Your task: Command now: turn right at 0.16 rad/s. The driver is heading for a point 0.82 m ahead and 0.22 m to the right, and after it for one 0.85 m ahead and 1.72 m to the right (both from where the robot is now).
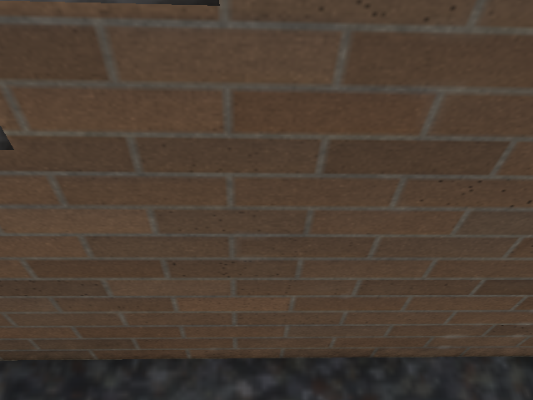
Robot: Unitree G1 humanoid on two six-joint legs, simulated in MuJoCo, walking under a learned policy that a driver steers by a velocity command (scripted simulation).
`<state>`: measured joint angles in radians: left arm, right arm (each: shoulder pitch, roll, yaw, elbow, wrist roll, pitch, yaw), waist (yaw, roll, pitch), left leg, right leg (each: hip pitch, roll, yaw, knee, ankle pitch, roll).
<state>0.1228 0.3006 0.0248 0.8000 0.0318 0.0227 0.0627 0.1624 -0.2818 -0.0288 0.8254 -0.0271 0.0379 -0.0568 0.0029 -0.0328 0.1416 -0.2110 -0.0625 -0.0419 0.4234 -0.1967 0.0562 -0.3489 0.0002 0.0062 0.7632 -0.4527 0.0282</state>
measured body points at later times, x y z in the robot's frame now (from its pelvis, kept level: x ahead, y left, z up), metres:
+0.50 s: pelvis +0.01 -0.03 +0.00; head +0.04 -0.04 +0.45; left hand +0.25 +0.18 -0.11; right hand +0.11 -0.33 -0.08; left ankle +0.07 +0.08 -0.74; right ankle -0.04 -0.11 -0.74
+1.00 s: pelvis +0.04 -0.09 +0.00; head +0.05 -0.11 +0.45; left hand +0.32 +0.05 -0.08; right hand +0.07 -0.36 -0.13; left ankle +0.06 +0.07 -0.74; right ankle -0.03 -0.19 -0.74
